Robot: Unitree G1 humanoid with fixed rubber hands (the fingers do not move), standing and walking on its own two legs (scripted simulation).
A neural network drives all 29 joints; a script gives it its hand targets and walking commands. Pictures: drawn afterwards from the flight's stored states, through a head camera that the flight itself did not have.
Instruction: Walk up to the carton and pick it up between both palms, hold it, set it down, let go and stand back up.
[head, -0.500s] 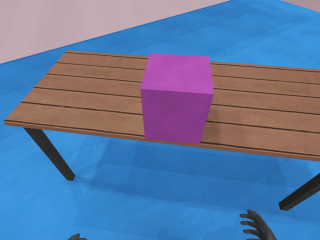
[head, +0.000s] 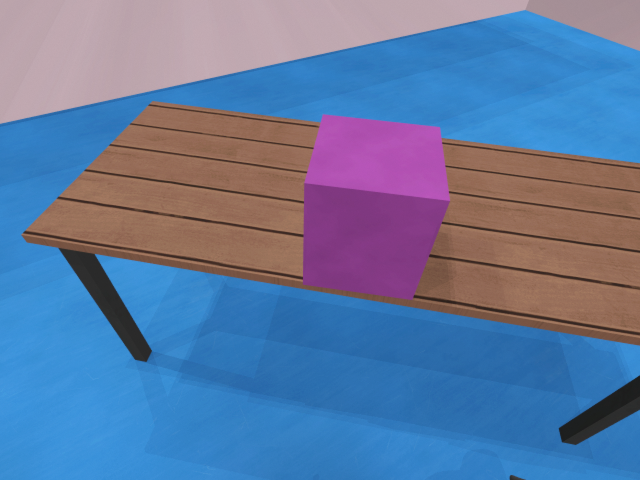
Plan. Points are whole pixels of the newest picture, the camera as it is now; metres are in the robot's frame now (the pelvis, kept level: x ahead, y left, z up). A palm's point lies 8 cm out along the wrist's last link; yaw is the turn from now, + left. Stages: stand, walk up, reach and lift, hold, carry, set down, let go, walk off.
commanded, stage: walk up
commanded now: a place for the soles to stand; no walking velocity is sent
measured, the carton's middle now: (368, 209) +0.58 -0.08 -0.01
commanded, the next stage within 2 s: none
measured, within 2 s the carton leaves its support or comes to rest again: neither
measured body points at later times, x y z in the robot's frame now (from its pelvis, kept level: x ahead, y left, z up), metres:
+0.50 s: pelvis +0.11 -0.05 +0.00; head +0.13 -0.06 +0.45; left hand +0.09 +0.22 -0.11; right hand +0.24 -0.30 -0.11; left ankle +0.23 +0.07 -0.70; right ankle +0.06 -0.16 -0.73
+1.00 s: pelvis +0.18 -0.04 +0.00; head +0.19 -0.06 +0.45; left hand +0.38 +0.18 -0.08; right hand +0.24 -0.33 -0.12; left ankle +0.25 +0.06 -0.73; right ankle +0.16 -0.17 -0.73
